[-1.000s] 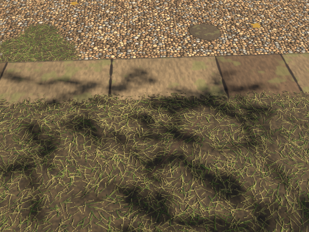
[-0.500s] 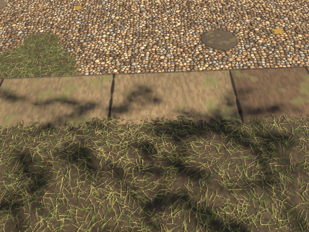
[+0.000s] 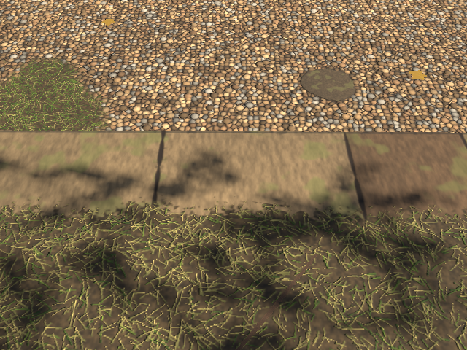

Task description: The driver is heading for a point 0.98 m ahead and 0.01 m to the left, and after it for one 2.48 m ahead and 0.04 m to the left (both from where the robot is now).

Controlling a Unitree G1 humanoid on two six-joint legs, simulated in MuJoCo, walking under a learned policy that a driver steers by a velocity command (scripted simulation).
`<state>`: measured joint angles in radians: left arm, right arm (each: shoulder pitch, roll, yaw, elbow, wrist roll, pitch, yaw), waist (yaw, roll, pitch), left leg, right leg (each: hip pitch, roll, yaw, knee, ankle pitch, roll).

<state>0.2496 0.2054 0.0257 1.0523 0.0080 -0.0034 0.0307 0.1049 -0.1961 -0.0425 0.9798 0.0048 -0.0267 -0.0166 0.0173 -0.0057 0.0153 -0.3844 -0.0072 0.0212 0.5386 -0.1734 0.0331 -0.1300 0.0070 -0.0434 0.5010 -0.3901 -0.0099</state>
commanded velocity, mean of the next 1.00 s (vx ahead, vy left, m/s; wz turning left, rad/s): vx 0.09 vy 0.00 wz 0.00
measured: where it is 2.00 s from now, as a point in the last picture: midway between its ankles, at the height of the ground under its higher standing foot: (237, 304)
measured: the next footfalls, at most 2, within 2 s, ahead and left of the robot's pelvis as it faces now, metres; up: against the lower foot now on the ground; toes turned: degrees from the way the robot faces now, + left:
right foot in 1.48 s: +0.51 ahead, -0.10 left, +0.00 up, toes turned -3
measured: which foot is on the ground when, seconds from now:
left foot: down 0.00-1.00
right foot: down 0.00-0.96, up 0.98-1.00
